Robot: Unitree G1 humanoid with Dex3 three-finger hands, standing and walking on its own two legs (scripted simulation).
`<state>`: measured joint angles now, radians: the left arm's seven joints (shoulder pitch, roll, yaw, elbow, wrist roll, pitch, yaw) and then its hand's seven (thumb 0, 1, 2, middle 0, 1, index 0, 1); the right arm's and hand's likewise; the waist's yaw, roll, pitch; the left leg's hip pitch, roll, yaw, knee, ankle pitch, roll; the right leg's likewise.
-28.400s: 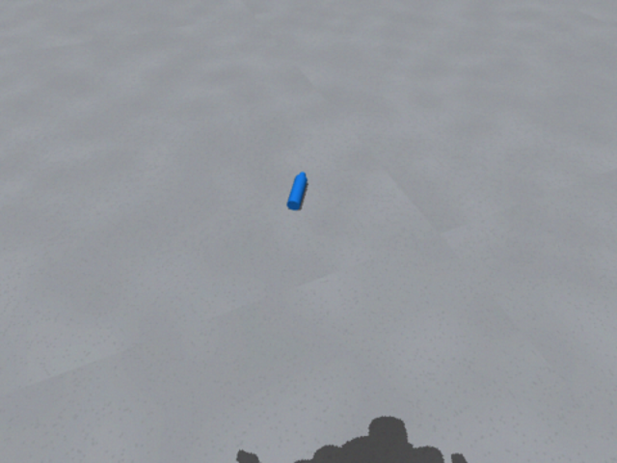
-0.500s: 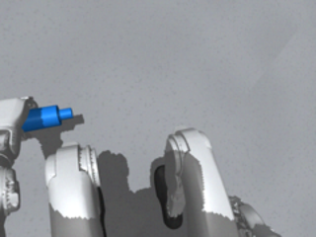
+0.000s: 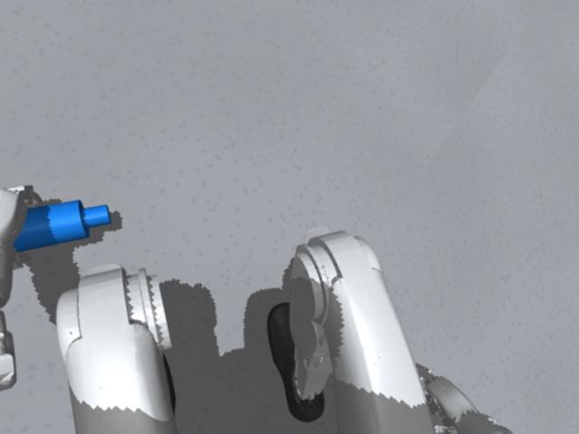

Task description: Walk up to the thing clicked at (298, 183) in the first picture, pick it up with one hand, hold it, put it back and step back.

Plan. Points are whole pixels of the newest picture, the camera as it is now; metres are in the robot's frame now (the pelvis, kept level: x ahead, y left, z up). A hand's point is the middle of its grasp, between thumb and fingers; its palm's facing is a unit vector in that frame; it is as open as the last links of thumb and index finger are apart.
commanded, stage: rest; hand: left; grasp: from above
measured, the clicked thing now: (29, 229) +0.39 +0.29 -0.25
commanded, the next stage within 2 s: open in 0.40 s
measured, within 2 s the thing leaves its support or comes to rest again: rests again in 0.78 s
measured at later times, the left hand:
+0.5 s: hand (7, 241) +0.37 +0.31 -0.24, palm faces -0.47 -0.15 -0.87, open 8.8 cm
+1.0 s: hand out of the picture +0.37 +0.32 -0.23, palm faces -0.48 -0.16 -0.86, open 12.5 cm
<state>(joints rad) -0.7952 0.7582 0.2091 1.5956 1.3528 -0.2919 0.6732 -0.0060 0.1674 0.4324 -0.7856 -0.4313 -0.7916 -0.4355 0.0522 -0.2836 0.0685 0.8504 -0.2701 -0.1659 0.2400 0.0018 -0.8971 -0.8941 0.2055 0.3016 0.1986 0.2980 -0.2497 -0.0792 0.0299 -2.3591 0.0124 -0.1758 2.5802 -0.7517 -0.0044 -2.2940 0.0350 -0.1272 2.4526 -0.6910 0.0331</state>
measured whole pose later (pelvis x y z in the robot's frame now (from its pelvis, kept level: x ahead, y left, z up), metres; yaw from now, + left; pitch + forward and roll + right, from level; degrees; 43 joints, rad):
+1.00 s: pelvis -0.01 +0.00 +0.00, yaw -1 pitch +27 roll -12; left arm -0.84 0.85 0.19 1.72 1.31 -0.28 0.67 0.00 -0.25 0.78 -0.30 -0.80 -0.31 -0.79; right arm 0.07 -0.33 0.13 0.82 -0.29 -0.27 0.34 0.00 -0.90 -0.90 0.20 0.30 0.20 0.30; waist -0.29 -0.09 0.08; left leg -2.34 0.01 -0.21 2.59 -0.74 0.00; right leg -2.26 0.04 -0.15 2.44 -0.67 0.04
